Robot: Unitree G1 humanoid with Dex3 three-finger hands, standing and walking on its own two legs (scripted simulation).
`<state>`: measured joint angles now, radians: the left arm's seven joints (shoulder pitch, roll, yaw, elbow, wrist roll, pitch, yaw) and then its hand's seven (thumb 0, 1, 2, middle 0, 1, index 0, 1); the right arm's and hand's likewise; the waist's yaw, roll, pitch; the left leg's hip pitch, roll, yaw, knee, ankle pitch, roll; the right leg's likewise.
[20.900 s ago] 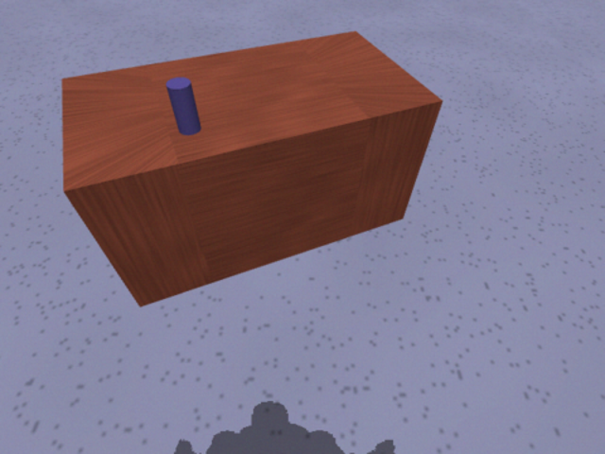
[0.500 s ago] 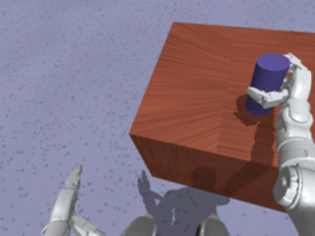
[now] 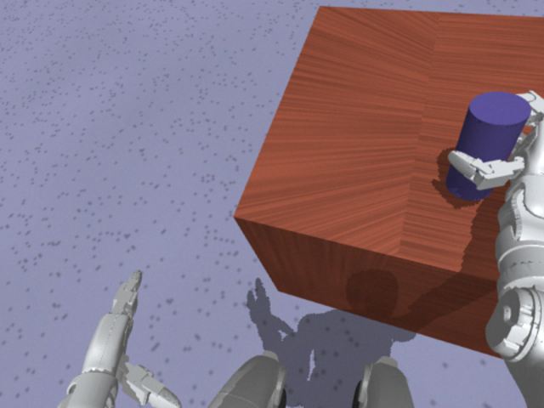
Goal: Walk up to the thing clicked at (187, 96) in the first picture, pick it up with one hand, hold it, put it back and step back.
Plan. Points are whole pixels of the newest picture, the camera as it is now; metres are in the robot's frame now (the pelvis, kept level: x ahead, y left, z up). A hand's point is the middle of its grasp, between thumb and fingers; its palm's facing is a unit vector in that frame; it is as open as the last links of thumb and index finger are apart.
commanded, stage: lower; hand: right
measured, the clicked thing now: (482, 150) +0.50 -0.19 +0.03
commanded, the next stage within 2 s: loosen in 0.58 s
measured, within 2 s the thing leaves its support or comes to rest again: rests again in 1.42 s
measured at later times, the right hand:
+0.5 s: hand (478, 152) +0.51 -0.20 +0.01, palm faces +0.15 +0.99 +0.01, open 10.3 cm
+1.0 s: hand (481, 148) +0.52 -0.20 +0.00, palm faces +0.17 +0.99 -0.01, open 10.2 cm
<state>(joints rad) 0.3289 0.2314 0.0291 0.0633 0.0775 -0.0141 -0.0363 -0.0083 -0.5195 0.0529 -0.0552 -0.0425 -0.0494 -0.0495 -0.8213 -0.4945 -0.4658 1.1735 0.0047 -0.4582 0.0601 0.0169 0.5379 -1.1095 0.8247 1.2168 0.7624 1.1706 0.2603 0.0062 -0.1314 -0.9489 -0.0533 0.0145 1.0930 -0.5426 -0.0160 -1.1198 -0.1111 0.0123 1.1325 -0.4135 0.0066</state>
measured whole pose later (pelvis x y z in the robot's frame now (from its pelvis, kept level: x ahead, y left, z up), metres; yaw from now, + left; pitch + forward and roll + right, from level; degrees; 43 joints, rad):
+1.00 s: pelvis -0.02 -0.01 -0.03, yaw +1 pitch +26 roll +6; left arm 0.36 0.24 0.03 -0.10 0.09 0.03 -0.05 -0.01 -0.50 0.04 -0.06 -0.05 -0.06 -0.05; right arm -0.89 -0.56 -0.48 1.20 -0.04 -0.47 0.02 0.00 0.45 -0.75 0.95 0.93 0.90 0.90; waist 0.31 -0.01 -0.15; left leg -1.12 -0.06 0.03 1.22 -0.57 -0.03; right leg -1.30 -0.12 0.04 1.27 -0.44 -0.01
